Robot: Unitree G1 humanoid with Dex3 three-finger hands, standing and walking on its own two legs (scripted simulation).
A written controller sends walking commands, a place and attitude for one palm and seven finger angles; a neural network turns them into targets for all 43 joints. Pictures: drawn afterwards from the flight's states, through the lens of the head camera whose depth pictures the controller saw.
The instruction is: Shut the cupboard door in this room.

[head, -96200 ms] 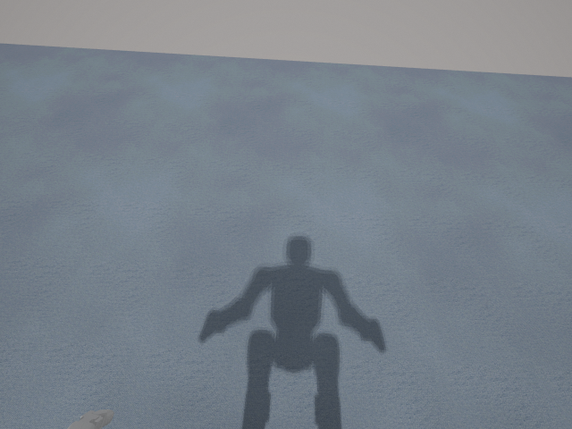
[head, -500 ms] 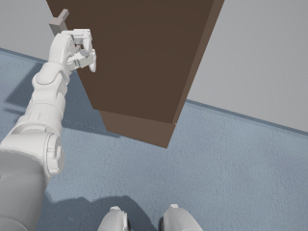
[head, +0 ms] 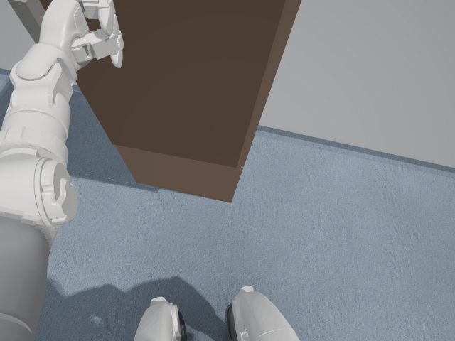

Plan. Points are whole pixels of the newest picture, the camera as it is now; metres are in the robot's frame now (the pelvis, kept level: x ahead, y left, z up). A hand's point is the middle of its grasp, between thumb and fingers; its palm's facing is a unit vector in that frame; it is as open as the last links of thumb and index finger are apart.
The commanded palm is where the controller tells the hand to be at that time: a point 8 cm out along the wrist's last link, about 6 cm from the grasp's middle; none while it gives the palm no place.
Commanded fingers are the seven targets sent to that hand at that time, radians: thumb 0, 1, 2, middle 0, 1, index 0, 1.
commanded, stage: push the door shut along its arc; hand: left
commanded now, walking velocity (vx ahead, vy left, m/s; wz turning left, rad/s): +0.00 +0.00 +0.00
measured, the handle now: (51, 26) +0.61 +0.18 +0.12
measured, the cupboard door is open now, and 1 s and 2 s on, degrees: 2 0 0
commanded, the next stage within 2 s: pull the fist back off the door in 0.14 s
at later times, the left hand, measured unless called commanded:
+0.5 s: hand (125, 36) +0.57 +0.07 +0.13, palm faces +0.14 -0.99 -0.03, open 2.8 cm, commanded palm +0.56 +0.09 +0.13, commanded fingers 0.00 0.90 0.90 -1.30 -1.50 -1.30 -1.50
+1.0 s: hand (137, 65) +0.52 +0.06 +0.12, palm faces +0.07 -1.00 +0.00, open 3.1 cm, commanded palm +0.47 +0.10 +0.13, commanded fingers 0.00 0.90 0.90 -1.30 -1.50 -1.30 -1.50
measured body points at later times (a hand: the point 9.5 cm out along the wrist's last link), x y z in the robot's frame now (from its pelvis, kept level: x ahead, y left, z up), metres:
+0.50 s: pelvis -0.02 +0.00 -0.01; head +0.13 +0.03 +0.41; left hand +0.56 +0.13 +0.13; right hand -0.04 -0.25 -0.12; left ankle +0.03 +0.11 -0.66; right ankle +0.01 -0.11 -0.66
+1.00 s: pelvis +0.02 +0.00 +0.03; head +0.12 -0.01 +0.47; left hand +0.51 +0.11 +0.12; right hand -0.01 -0.26 -0.09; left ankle +0.03 +0.11 -0.66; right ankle +0.01 -0.11 -0.66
